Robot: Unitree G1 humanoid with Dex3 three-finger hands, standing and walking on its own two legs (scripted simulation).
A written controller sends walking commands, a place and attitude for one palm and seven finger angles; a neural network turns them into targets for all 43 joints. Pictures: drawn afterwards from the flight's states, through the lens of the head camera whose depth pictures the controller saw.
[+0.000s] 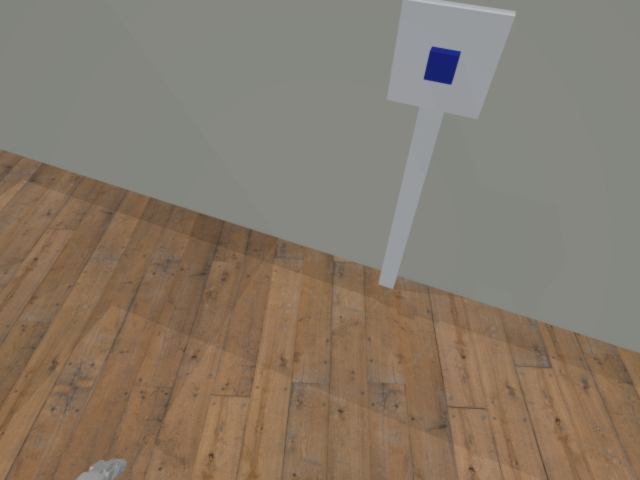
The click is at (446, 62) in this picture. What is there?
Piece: button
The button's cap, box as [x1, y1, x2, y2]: [424, 47, 460, 84]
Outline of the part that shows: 432,47 429,53 424,79 450,84 460,51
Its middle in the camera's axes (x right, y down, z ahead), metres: +0.26 -0.37 +0.82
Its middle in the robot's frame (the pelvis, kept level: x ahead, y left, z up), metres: +0.89 -0.21 +0.11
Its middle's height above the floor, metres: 0.88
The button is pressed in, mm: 0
